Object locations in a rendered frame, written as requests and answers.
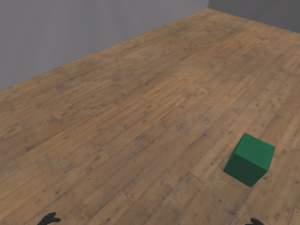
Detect carton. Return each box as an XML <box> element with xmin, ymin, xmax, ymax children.
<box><xmin>223</xmin><ymin>133</ymin><xmax>276</xmax><ymax>188</ymax></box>

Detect left robot hand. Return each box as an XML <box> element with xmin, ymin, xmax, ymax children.
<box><xmin>38</xmin><ymin>212</ymin><xmax>61</xmax><ymax>225</ymax></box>

